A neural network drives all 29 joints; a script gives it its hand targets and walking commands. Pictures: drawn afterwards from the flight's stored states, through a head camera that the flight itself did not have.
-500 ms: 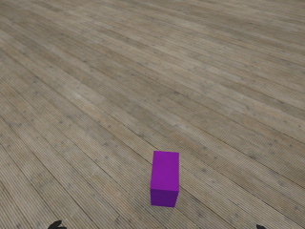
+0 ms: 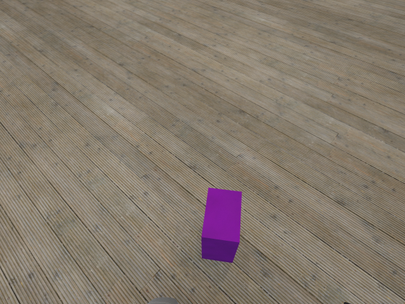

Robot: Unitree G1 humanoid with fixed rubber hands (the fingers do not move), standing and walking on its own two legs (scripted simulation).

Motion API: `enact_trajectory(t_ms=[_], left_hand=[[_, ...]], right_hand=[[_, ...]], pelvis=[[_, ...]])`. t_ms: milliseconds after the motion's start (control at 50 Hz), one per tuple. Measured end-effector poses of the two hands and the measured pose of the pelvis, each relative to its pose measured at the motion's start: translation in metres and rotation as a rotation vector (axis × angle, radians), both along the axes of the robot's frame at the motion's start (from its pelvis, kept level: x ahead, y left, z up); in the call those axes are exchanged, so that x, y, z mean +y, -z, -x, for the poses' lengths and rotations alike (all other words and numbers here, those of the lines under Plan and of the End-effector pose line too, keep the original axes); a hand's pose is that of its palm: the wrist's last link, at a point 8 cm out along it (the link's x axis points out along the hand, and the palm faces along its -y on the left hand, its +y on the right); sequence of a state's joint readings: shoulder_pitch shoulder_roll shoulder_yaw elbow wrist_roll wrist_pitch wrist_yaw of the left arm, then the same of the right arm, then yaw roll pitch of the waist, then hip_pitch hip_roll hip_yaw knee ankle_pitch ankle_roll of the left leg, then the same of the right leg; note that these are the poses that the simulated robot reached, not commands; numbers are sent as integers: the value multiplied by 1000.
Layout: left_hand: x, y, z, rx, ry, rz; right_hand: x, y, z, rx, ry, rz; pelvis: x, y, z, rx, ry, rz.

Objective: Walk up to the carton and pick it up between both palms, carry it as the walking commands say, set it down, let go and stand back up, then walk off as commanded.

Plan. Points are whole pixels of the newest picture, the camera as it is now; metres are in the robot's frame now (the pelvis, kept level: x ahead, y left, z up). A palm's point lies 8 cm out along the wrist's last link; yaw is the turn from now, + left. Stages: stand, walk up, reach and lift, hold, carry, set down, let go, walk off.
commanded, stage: walk up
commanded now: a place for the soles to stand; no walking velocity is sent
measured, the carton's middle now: (220, 226) +0.49 -0.04 -0.61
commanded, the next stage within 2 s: reach and lift in 1.04 s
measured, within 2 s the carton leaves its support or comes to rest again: neither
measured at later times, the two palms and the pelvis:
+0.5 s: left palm out of the picture +0.05 +0.30 -0.09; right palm out of the picture +0.09 -0.29 -0.10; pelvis -0.01 +0.00 +0.01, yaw +0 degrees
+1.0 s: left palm out of the picture +0.05 +0.30 -0.10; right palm out of the picture +0.05 -0.28 -0.10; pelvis -0.02 +0.01 +0.02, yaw -1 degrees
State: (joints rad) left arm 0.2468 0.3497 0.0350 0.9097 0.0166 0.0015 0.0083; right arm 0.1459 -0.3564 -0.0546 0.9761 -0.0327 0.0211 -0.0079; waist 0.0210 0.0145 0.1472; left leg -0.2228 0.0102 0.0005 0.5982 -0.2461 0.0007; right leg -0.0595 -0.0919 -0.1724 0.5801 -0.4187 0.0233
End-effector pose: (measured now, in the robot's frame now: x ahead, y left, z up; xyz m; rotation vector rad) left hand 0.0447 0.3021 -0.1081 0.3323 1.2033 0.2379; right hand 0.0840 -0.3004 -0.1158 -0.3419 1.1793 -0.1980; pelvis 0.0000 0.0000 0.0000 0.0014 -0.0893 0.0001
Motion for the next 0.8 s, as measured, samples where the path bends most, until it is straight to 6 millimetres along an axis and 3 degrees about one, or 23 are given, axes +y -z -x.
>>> enact_trajectory(t_ms=[100,220,360,800], left_hand=[[4,2,6,12,-21,-6],[-3,-9,12,-1,-16,-9],[0,-17,6,-26,-5,-15],[0,-10,-10,-34,35,28]], right_hand=[[5,0,-5,-33,-11,-16],[7,-6,-18,-53,-11,-51],[6,-12,-24,-90,-18,-41],[12,-14,39,5,73,-31]], pelvis=[[-3,2,5,9,-29,-23],[-6,-7,6,14,-19,-12],[-3,-11,12,8,-13,-6],[8,-17,17,10,8,1]])
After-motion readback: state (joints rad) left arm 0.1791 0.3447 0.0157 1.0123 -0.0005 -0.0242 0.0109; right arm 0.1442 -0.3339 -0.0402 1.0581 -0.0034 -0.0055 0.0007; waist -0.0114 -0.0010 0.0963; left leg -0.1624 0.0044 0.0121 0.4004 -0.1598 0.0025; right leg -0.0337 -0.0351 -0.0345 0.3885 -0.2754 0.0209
